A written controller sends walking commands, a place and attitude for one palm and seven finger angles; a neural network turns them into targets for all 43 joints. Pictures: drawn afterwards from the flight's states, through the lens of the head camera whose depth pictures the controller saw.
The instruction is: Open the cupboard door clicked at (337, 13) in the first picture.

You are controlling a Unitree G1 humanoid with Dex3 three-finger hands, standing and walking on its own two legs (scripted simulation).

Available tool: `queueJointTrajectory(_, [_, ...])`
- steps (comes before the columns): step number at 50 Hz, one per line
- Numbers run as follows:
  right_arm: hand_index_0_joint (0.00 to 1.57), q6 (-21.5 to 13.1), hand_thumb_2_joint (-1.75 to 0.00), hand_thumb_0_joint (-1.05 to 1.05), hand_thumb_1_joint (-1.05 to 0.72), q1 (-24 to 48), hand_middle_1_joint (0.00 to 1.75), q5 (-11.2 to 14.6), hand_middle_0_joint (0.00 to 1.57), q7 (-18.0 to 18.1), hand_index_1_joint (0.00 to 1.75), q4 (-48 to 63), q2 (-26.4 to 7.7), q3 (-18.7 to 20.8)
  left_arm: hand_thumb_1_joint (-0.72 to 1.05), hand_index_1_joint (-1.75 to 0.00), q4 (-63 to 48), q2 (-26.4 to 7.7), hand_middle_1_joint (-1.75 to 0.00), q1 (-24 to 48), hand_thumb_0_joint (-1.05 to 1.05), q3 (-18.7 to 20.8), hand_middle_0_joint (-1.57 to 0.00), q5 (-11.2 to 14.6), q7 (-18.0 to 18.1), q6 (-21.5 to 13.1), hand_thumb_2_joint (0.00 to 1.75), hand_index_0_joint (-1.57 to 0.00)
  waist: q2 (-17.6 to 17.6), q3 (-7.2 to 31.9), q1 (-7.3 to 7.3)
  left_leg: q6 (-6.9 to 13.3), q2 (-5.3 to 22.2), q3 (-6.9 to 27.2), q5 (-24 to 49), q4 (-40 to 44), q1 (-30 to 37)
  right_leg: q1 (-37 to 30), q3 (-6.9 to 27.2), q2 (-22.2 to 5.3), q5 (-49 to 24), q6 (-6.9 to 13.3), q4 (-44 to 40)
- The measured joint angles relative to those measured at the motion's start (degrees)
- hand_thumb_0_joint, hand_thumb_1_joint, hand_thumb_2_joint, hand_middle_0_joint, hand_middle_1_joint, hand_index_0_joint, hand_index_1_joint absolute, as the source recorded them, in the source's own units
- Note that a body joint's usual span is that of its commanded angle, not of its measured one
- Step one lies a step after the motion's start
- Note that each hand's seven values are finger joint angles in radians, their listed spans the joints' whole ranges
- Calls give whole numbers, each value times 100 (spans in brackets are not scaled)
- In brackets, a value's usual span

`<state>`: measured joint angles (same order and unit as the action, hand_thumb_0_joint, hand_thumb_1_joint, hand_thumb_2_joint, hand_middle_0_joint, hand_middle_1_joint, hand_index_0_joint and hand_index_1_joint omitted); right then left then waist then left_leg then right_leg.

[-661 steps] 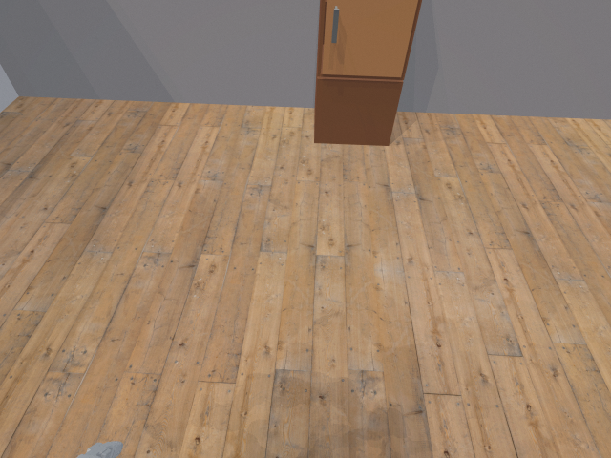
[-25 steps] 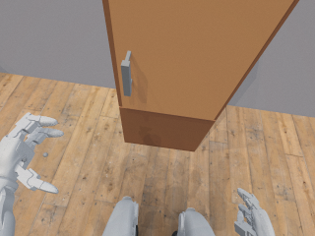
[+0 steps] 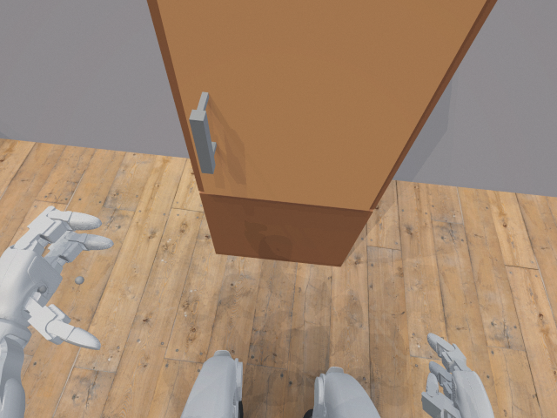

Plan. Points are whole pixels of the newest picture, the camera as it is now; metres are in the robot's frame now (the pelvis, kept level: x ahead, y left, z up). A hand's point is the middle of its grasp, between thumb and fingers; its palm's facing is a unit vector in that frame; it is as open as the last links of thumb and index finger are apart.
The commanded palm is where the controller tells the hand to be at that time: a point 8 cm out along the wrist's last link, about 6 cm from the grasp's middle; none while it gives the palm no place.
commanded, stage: raise the hand with hooked fingers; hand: left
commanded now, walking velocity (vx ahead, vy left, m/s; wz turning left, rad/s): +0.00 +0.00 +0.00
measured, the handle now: (206, 135) +0.55 +0.16 +0.01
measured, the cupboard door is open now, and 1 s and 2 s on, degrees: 0 0 0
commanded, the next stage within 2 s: move the hooked fingers beside the handle in 0.02 s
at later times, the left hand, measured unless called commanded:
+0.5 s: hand (108, 238) +0.34 +0.26 +0.03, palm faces -0.08 -1.00 -0.05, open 14.0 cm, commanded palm +0.32 +0.30 +0.04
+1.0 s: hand (127, 197) +0.41 +0.25 +0.03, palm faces -0.03 -1.00 -0.05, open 14.0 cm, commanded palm +0.39 +0.29 +0.03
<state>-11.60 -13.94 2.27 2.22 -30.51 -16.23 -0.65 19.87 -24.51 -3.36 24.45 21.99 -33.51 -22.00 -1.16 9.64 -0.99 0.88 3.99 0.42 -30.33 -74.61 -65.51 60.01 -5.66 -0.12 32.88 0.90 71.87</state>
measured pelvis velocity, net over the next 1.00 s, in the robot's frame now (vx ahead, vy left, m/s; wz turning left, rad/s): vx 0.00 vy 0.01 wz -0.02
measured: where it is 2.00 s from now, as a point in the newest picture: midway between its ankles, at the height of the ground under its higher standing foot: outside the picture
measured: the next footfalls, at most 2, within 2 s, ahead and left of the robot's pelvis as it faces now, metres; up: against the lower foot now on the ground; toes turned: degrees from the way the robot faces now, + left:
none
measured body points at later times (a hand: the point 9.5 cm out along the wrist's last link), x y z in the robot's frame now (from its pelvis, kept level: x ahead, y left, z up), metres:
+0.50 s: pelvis -0.01 +0.00 -0.01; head +0.11 +0.03 +0.43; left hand +0.33 +0.31 +0.04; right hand +0.15 -0.26 -0.09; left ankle +0.04 +0.11 -0.62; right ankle +0.02 -0.12 -0.62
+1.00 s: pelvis +0.00 +0.01 -0.01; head +0.13 +0.03 +0.42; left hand +0.40 +0.31 +0.03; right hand +0.10 -0.27 -0.11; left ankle +0.04 +0.11 -0.62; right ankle +0.02 -0.12 -0.62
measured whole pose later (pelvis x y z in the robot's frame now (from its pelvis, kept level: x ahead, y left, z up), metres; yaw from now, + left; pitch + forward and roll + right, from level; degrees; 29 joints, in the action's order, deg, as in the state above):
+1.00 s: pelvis +0.00 +0.01 -0.01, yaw -1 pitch +25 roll -4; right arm -4.7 -15.8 1.4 1.8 -34.5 -15.9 -1.0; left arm 44.4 -26.8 25.5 24.0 13.3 -25.7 -24.7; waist -0.6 9.3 -4.7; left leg 1.5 4.1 -0.7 -30.5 -75.6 -69.8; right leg 64.8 -4.4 -0.1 32.6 0.2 72.9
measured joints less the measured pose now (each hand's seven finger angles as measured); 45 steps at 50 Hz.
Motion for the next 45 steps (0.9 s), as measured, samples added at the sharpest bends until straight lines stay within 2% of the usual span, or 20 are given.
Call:
queueJointTrajectory(8, [20,44,-89,1,-91,22,30,16,21,32,30,27,5,-48,-50,-120,236,-4,-120,116,-1,72,-30,77,30,-6,30,-30,-11,42,33,-35,6,40,-7,-43,-6,0,-34,10,28,33,55])
queueJointTrajectory(14, [20,17,-89,1,-91,33,30,3,21,94,30,-67,-47,-50,-50,-120,441,29,-120,489,-1,-102,-30,-100,41,-24,30,-30,0,4,39,-31,-9,76,-11,-133,-109,81,-66,-3,43,36,136])
queueJointTrajectory(19, [20,50,-89,1,-91,73,30,-8,21,115,30,-150,-33,-54,-50,-120,623,4,-120,1010,-1,-169,-30,-226,157,-19,30,-30,27,-56,-48,-20,-3,66,-8,-195,-210,187,-52,0,31,30,196])
queueJointTrajectory(28, [20,277,-89,1,-91,-80,30,-7,21,50,30,-147,17,-71,-50,-120,1106,-124,-120,1590,-1,-139,-30,-460,482,210,30,-30,17,-36,-219,28,5,-56,45,-42,-222,257,66,4,-58,-24,65])
queueJointTrajectory(38, [20,470,-89,1,-91,-207,30,-49,21,3,30,-359,8,-24,-50,-120,1622,-45,-120,2104,-1,-205,-30,-653,665,-72,30,-30,21,-9,-279,71,-14,-131,21,-5,-281,341,141,-16,-50,-74,36])
queueJointTrajectory(45, [20,623,-89,1,-91,-185,30,-68,21,-23,30,-380,31,-30,-50,-120,2129,-114,-120,2538,-1,-91,-30,-794,742,-158,30,-30,55,-25,-355,75,4,-144,-2,-35,-331,400,157,1,-40,-78,61])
